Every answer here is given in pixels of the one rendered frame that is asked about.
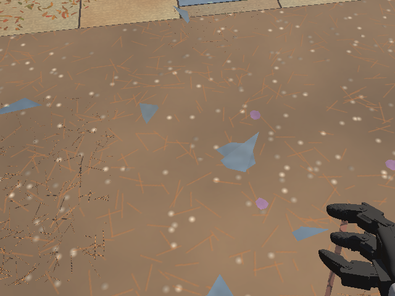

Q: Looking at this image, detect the robot right hand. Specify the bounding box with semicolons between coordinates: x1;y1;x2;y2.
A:
318;202;395;296

